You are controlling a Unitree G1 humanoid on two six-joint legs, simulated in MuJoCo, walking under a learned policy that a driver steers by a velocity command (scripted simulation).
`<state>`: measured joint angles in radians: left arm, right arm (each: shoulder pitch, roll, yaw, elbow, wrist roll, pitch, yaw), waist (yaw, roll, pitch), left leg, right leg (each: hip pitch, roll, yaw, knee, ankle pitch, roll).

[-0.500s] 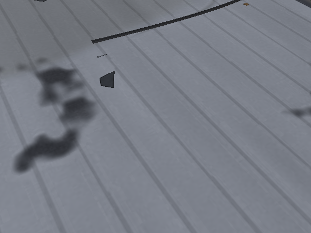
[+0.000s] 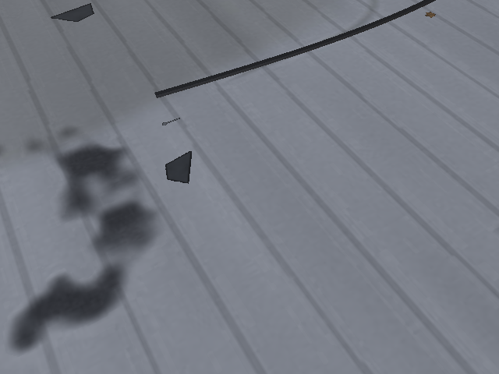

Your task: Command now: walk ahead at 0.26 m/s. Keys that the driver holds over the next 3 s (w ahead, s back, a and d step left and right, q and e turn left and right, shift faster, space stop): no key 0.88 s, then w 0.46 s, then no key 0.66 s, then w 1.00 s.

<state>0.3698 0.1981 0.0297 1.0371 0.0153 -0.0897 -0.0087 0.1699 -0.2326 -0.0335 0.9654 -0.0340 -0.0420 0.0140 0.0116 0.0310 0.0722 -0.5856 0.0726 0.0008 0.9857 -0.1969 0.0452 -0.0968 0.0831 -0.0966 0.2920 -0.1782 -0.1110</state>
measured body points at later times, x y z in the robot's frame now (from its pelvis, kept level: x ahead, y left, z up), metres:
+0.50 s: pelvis +0.12 +0.02 -0.01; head +0.13 +0.02 +0.44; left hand +0.14 +0.25 -0.17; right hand +0.15 -0.21 -0.17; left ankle +0.19 +0.09 -0.75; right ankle +0.11 -0.11 -0.75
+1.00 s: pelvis +0.16 -0.01 -0.01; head +0.15 -0.01 +0.44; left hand +0.12 +0.21 -0.17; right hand +0.13 -0.23 -0.17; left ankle +0.18 +0.09 -0.74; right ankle +0.11 -0.11 -0.75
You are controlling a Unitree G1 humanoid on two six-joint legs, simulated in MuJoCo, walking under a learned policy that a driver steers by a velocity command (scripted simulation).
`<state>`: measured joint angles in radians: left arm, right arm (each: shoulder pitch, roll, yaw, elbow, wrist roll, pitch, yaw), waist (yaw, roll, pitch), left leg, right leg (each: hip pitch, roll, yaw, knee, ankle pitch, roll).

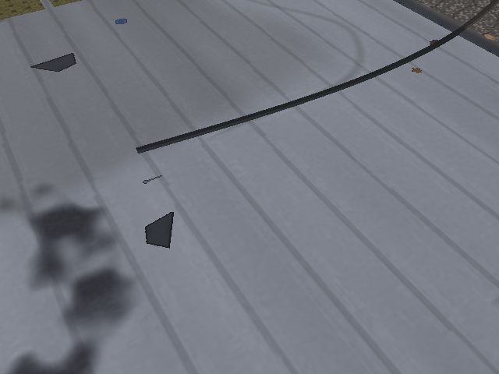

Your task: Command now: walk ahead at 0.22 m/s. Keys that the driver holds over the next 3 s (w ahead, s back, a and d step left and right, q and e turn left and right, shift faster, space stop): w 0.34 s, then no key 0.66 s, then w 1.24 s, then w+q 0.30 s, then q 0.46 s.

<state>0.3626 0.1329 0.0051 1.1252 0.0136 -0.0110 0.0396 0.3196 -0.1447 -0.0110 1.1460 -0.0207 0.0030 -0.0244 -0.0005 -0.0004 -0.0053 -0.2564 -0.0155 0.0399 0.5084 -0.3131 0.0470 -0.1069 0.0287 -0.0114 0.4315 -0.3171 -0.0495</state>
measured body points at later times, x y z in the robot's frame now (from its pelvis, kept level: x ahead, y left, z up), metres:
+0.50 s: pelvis +0.18 +0.05 +0.00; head +0.21 +0.06 +0.45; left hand +0.30 +0.27 -0.14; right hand +0.09 -0.16 -0.14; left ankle +0.08 +0.11 -0.74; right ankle +0.30 -0.07 -0.69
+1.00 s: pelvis +0.29 +0.04 +0.00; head +0.29 +0.04 +0.45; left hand +0.30 +0.26 -0.16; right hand +0.29 -0.18 -0.16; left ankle +0.29 +0.16 -0.74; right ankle +0.35 -0.02 -0.74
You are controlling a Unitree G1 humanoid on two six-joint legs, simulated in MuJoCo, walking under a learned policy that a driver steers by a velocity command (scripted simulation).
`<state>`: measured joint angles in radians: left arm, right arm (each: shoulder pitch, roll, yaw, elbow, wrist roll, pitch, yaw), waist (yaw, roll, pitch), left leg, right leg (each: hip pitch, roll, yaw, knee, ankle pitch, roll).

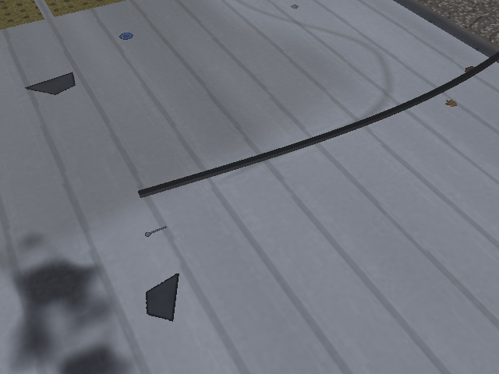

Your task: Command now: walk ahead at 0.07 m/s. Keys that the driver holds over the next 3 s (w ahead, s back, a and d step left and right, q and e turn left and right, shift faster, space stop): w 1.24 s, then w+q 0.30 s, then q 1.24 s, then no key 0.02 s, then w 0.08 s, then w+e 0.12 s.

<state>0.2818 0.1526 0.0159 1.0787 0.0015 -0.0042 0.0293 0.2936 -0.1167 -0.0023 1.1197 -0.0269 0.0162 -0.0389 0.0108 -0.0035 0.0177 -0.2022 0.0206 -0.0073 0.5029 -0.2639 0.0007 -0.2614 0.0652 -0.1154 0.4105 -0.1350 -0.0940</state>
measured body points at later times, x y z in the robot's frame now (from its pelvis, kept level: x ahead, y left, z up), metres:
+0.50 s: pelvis +0.14 -0.03 +0.01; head +0.15 -0.05 +0.46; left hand +0.07 +0.20 -0.13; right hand +0.20 -0.27 -0.14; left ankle +0.15 +0.10 -0.67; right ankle +0.07 -0.09 -0.74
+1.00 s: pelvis +0.41 +0.01 +0.01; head +0.43 +0.01 +0.46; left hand +0.49 +0.25 -0.14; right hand +0.39 -0.24 -0.14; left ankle +0.42 +0.05 -0.74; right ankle +0.44 -0.14 -0.66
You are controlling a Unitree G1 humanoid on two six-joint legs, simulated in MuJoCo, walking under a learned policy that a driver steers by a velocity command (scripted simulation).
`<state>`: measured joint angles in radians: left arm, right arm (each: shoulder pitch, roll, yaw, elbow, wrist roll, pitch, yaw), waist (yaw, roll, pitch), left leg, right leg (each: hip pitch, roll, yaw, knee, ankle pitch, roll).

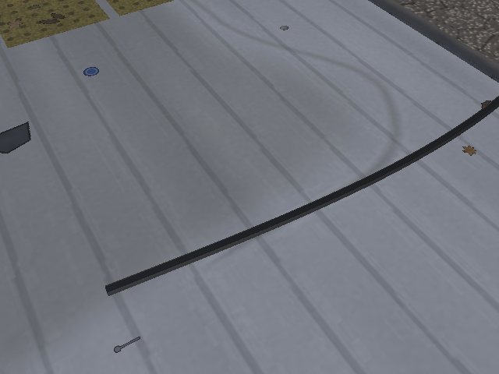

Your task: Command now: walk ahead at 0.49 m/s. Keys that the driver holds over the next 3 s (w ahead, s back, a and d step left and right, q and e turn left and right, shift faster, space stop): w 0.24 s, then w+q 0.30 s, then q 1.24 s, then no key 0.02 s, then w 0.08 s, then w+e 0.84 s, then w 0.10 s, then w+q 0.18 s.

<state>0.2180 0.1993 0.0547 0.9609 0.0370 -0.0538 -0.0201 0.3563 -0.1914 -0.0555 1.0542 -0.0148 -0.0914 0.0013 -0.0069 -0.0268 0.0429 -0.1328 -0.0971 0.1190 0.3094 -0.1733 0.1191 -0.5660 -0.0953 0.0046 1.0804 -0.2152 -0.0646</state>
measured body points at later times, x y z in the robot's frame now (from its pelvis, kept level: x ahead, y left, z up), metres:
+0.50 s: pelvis +0.29 -0.05 +0.00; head +0.32 -0.06 +0.45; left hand +0.34 +0.20 -0.13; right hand +0.33 -0.30 -0.15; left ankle +0.23 +0.07 -0.65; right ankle +0.32 -0.12 -0.74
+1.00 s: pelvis +0.47 +0.00 -0.01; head +0.51 +0.03 +0.43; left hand +0.48 +0.27 -0.15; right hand +0.65 -0.22 -0.14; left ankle +0.53 +0.06 -0.74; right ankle +0.49 -0.16 -0.66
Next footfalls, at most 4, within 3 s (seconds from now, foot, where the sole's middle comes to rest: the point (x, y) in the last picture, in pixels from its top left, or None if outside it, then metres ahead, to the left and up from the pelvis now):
0.32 right None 0.36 -0.12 -0.78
0.82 left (230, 347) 0.57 0.07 -0.78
1.44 right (294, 335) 0.60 -0.10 -0.78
1.90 left None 0.44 0.03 -0.78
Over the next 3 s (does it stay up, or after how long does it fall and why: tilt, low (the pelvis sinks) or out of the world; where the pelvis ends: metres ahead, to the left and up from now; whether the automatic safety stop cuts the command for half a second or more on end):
stays up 0.90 0.31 -0.03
